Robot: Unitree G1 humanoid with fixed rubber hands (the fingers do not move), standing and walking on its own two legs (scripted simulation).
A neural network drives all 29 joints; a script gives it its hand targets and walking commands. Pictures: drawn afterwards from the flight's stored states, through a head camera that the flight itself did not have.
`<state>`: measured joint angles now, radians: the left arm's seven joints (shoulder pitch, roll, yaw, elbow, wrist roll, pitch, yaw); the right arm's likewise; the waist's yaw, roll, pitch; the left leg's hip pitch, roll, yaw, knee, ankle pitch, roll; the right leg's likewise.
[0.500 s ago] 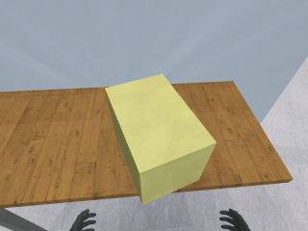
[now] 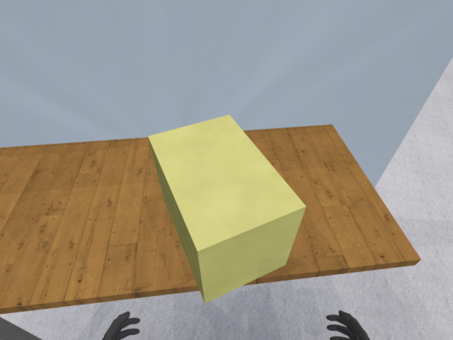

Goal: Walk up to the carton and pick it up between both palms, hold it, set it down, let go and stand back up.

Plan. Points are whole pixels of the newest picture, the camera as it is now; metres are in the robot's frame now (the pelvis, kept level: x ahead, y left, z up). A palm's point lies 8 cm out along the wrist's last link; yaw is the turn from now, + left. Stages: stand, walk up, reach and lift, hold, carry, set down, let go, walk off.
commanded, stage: stand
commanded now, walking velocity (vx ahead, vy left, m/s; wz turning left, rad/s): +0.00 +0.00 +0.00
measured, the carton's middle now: (218, 201) +0.39 +0.03 +0.03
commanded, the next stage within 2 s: none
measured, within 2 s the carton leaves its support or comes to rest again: neither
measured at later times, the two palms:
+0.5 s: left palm out of the picture +0.02 +0.28 -0.13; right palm out of the picture +0.02 -0.29 -0.11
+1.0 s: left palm out of the picture +0.02 +0.28 -0.12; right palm out of the picture +0.03 -0.29 -0.12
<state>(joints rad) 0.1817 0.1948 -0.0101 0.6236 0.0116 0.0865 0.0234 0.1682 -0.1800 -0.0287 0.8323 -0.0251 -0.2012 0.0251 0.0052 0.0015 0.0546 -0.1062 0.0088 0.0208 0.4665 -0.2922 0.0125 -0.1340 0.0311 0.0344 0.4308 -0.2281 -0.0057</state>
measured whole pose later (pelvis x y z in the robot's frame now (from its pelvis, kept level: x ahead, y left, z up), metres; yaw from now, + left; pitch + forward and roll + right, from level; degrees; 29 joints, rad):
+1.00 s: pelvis -0.02 +0.00 +0.01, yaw +0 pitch -5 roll +0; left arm 0.15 0.31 0.00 1.18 0.01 -0.02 0.00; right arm 0.18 -0.32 0.00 1.12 -0.01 -0.02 0.00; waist 0.00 0.00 0.04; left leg -0.08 0.00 0.02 0.37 -0.21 0.01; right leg -0.11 0.02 0.04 0.35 -0.15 0.00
